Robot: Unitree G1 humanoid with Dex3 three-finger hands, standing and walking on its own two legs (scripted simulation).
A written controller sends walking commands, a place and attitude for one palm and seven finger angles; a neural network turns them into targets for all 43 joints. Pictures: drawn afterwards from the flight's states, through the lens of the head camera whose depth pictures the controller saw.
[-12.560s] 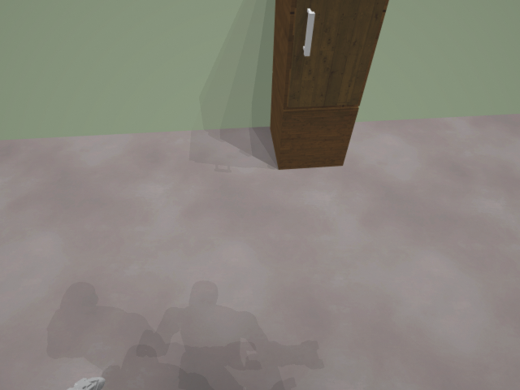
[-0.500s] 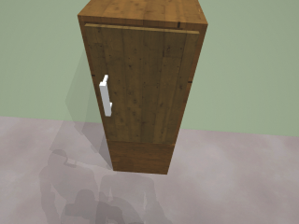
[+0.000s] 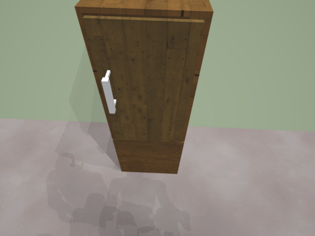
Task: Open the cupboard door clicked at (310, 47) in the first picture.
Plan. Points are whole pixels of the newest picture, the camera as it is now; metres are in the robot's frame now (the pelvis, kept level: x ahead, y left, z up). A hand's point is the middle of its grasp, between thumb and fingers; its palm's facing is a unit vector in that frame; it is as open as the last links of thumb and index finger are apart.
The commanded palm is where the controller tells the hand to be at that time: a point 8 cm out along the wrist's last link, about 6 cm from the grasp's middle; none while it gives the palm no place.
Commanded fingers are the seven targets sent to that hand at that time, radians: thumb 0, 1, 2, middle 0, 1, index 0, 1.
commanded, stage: come to a stop and stand still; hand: left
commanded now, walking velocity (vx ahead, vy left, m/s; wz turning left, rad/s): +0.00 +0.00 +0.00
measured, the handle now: (110, 92) +0.58 +0.20 +0.01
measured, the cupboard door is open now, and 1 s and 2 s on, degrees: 0 0 0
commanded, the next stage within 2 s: look again from close up in 1.26 s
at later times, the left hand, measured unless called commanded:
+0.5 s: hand out of the picture +0.01 +0.14 -0.17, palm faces -0.01 -0.98 -0.18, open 7.4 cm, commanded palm none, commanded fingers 0.00 0.90 0.90 -0.20 -0.30 -0.20 -0.30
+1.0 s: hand out of the picture +0.06 +0.12 -0.17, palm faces +0.01 -0.98 -0.20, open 7.3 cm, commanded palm none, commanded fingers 0.00 0.90 0.90 -0.20 -0.30 -0.20 -0.30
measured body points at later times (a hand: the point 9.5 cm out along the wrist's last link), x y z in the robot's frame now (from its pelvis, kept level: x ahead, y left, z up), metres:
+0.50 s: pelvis +0.01 -0.03 +0.01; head +0.04 -0.03 +0.46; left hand +0.01 +0.19 -0.15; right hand +0.01 -0.25 -0.15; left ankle +0.02 +0.09 -0.73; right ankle -0.02 -0.13 -0.73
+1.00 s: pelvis +0.05 -0.06 +0.01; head +0.07 -0.06 +0.46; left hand +0.06 +0.17 -0.15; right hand +0.06 -0.28 -0.15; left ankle +0.02 +0.09 -0.73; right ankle -0.02 -0.13 -0.73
